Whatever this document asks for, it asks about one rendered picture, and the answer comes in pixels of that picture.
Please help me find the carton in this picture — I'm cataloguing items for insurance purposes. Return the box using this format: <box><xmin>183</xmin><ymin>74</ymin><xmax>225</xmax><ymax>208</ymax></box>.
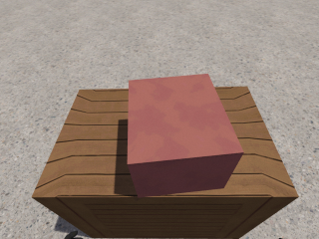
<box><xmin>127</xmin><ymin>74</ymin><xmax>244</xmax><ymax>198</ymax></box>

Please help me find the pedestal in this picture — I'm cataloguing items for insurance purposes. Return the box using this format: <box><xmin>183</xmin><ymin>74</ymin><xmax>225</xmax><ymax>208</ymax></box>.
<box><xmin>32</xmin><ymin>86</ymin><xmax>299</xmax><ymax>239</ymax></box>

